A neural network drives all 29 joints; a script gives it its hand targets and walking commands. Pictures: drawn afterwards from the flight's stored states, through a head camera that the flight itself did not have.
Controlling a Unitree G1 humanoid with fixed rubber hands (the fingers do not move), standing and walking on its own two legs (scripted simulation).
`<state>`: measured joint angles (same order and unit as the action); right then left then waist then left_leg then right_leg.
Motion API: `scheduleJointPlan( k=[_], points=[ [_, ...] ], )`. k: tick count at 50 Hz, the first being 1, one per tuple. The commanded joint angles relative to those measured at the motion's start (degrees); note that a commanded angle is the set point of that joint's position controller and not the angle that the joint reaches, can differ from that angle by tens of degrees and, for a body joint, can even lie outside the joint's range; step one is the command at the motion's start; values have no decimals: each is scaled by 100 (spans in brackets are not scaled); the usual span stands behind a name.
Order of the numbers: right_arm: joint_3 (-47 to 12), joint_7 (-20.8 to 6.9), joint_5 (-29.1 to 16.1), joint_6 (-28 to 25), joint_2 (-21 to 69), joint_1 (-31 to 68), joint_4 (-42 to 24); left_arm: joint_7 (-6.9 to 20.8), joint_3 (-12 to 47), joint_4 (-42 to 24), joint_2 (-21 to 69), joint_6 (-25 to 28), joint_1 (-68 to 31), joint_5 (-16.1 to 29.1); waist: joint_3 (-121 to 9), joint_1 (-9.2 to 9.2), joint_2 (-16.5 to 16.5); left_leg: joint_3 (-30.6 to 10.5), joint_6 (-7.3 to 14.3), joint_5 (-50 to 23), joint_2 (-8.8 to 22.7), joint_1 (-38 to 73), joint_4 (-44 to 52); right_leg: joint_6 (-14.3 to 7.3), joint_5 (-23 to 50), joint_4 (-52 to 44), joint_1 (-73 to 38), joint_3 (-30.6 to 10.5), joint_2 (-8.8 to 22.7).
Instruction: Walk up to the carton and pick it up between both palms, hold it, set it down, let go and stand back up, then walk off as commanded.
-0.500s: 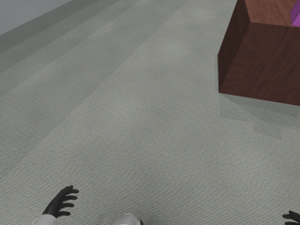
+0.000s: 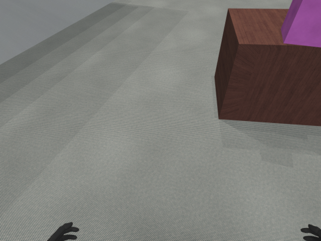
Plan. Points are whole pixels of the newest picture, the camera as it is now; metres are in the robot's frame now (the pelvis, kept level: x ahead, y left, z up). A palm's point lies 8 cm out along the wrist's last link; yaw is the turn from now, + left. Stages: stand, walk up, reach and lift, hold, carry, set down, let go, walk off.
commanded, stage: walk up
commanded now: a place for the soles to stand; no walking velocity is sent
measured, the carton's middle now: (310, 15) +1.24 -0.78 +0.04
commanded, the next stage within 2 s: none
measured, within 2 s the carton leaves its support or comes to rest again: neither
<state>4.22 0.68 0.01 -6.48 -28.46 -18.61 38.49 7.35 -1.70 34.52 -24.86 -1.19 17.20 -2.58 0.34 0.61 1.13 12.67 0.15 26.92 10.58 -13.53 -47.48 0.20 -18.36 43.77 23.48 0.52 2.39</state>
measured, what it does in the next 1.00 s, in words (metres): walks ahead: left foot, then right foot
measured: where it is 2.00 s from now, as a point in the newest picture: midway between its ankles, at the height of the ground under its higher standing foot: (220, 205)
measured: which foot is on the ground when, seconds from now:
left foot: up 0.00-0.26, down 0.28-0.90, up 0.92-1.00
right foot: down 0.00-0.30, up 0.32-0.82, down 0.84-1.00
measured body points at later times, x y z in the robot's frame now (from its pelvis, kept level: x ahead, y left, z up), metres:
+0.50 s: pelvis +0.14 -0.02 +0.01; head +0.12 +0.04 +0.45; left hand +0.32 +0.25 -0.09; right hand +0.20 -0.39 -0.01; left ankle +0.19 +0.04 -0.71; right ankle +0.12 -0.19 -0.64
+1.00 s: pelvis +0.27 -0.14 +0.00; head +0.30 -0.13 +0.45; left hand +0.41 +0.15 -0.10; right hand +0.33 -0.50 -0.05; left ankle +0.23 -0.02 -0.65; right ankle +0.30 -0.23 -0.71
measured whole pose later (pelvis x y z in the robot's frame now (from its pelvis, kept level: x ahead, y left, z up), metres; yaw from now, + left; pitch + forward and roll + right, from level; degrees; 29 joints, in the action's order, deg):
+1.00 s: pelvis +0.27 -0.14 +0.00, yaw -9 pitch +1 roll +2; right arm 3.7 1.6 0.0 -6.9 -27.8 -17.8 39.5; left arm 4.8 -1.8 34.7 -25.4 -0.6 19.7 -2.6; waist 2.5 0.8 4.5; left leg 10.9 -0.4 28.7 6.7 -25.0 -64.6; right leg -2.6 -18.0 42.4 25.6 0.5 -0.4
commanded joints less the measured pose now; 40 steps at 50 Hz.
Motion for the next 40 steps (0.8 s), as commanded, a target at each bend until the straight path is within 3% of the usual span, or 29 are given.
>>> scheduleJointPlan(
  k=[1, 3, 4, 7, 9, 10, 11, 12, 13, 14, 15, 16, 17, 18, 19, 21, 24, 28, 31, 35, 38, 39, 40],
  points=[
    [199, 59, 27, -45, -1037, 506, -70, -270, -798, -34, -1778, 266, 657, 199, 277, 410, 1317, -837, 173, 278, -590, -3065, -1815, -1410, 1181, -2579, -2098, -3311, 891],
    [131, 47, -56, -65, -877, 330, 8, -363, -755, -144, -1677, 305, 745, 129, -199, 442, 1297, -883, 152, 220, -576, -3002, -1228, -1422, 3196, -1986, -2663, -2469, 682],
    [119, 55, -54, -60, -874, 223, 32, -381, -739, -221, -1600, 307, 778, 124, -433, 431, 1254, -838, 127, 259, -626, -2939, -938, -1457, 3452, -1849, -2778, -2290, 666],
    [70, 113, -56, -86, -766, 96, 108, -384, -682, -445, -1373, 278, 609, 61, -689, 428, 1198, -705, 119, 224, -728, -2581, -139, -1674, 3207, -1719, -2545, -2213, 799],
    [74, 133, -65, -153, -737, -76, 159, -370, -641, -585, -1316, 246, 266, 21, -662, 275, 1125, -738, 214, -238, -713, -1965, 606, -1719, 2752, -1613, -1920, -2085, 787],
    [95, 140, -71, -191, -706, -352, 276, -345, -606, -655, -1267, 227, -71, 21, -675, 47, 1053, -665, 251, -911, -736, -1199, 1185, -1575, 2381, -1426, -1338, -1787, 630],
    [159, 162, -86, -228, -751, -904, 478, -303, -511, -754, -1152, 215, -515, 43, -758, -345, 794, -550, 258, -2048, -735, 269, 2004, -1295, 1871, -944, -338, -1335, 354],
    [323, 227, -30, -253, -1060, -1531, 721, -270, -405, -755, -909, 247, -599, 45, -1106, -683, 214, -765, 248, -2804, -513, 1908, 2174, -950, 1389, 63, 706, -968, -7],
    [505, 288, 90, -257, -1548, -2002, 843, -289, -321, -713, -486, 261, -281, 9, -1515, -798, -840, -2309, 432, -1668, 687, 3000, 2329, -644, -69, 1323, 1847, -661, -550],
    [600, 352, 140, -218, -1969, -1874, 704, -335, -370, -630, -608, 202, -93, -50, -1369, -706, -899, -3945, 791, 567, 1864, 2746, 2886, -395, -974, 2180, 2423, -832, -770],
    [640, 369, 120, -181, -2106, -1285, 501, -341, -482, -505, -1079, 133, 25, -103, -900, -444, -439, -4499, 1147, 2379, 2243, 2042, 3407, -346, -990, 2540, 2584, -1071, -485],
    [597, 347, 46, -166, -2063, -512, 280, -270, -635, -309, -1614, 34, 196, -110, -590, -116, -90, -4155, 1155, 3220, 2283, 1209, 3546, -313, -960, 2594, 2436, -1144, -174],
    [546, 312, 12, -162, -1871, -4, 173, -185, -709, -60, -1682, -62, 462, -11, -191, 152, -116, -3642, 1024, 3075, 2095, 326, 3704, -306, -1024, 2628, 1926, -884, -85],
    [492, 296, 32, -175, -1742, 211, 147, -118, -718, 112, -1650, -105, 534, 32, 236, 233, 21, -3189, 732, 2706, 1831, -305, 3849, -278, -850, 2532, 1571, -818, -6],
    [466, 298, 68, -214, -1690, 192, 175, -61, -714, 194, -1557, -116, 439, 58, 553, 195, 55, -2806, 504, 2316, 1546, -733, 3881, -221, -559, 2400, 1347, -804, 47],
    [469, 290, 89, -292, -1687, -10, 297, -5, -697, 211, -1384, -119, 61, 120, 973, 25, -158, -2266, 262, 1760, 1137, -940, 3822, -116, 98, 2158, 1351, -838, 51],
    [496, 211, 102, -291, -1645, -132, 368, 25, -634, 176, -1177, -88, -273, 106, 1050, -121, -618, -1772, 394, 1029, 963, -454, 3655, -60, 658, 1879, 1620, -756, 33],
    [573, 146, 79, -241, -1700, -163, 288, 16, -630, 32, -1262, -39, -582, 70, 829, -237, -631, -1722, 896, 827, 1228, 112, 3514, 26, 505, 1621, 1897, -642, 206],
    [637, 129, 96, -215, -1803, -222, 264, 14, -641, -76, -1314, -6, -781, 57, 837, -326, -695, -1722, 1142, 843, 1390, 350, 3355, 46, 264, 1221, 2092, -555, 361],
    [675, 123, 88, -194, -1929, -192, 216, -1, -651, -195, -1356, 48, -912, 38, 765, -336, -650, -1578, 1227, 320, 1531, 534, 2988, -38, -158, 470, 1857, -373, 571],
    [649, 125, 95, -176, -1955, 15, 156, 0, -659, -165, -1295, 119, -689, 57, 408, -151, -825, -1060, 1122, -1328, 1396, 505, 2368, -190, -562, -242, 993, -29, 471],
    [630, 125, 86, -163, -1961, 119, 152, -17, -689, -130, -1289, 131, -467, 51, 146, 11, -879, -893, 1056, -1879, 1346, 467, 2033, -271, -480, -447, 523, 81, 404],
    [575, 122, 57, -146, -1883, 286, 142, -47, -722, -32, -1279, 175, -81, 51, -70, 310, -710, -541, 921, -2268, 1164, 170, 1421, -352, 0, -924, -226, 187, 285]
  ],
)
